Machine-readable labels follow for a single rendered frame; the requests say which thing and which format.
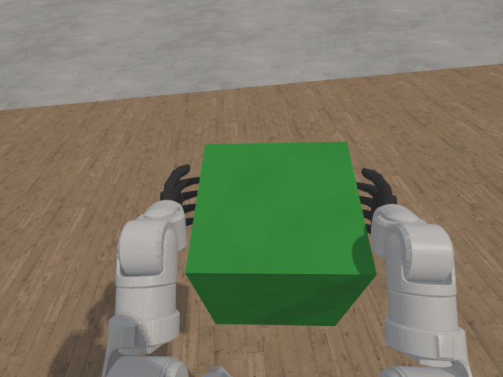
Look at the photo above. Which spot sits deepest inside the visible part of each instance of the left robot shin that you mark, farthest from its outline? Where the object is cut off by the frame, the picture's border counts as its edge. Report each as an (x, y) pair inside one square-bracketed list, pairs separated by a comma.
[(218, 369)]

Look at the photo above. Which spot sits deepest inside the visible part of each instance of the robot right forearm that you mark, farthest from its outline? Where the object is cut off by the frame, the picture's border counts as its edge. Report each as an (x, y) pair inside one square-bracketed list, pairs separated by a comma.
[(420, 277)]

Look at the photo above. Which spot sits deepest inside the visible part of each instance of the robot left hand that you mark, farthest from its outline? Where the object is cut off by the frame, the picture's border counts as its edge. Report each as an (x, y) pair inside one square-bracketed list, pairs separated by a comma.
[(173, 187)]

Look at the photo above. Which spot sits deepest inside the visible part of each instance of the left robot upper arm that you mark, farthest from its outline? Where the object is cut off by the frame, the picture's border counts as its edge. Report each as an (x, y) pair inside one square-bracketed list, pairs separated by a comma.
[(136, 366)]

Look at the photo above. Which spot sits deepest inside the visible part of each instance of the carton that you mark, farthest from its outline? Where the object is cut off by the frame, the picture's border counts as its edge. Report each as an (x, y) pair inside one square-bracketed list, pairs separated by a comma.
[(278, 236)]

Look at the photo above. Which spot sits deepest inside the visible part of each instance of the robot left forearm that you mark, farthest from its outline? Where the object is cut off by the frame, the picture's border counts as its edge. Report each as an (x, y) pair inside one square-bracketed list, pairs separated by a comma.
[(146, 275)]

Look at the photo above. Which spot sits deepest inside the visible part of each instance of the robot right hand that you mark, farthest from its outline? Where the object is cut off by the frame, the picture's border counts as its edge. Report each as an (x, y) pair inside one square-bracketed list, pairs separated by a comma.
[(381, 194)]

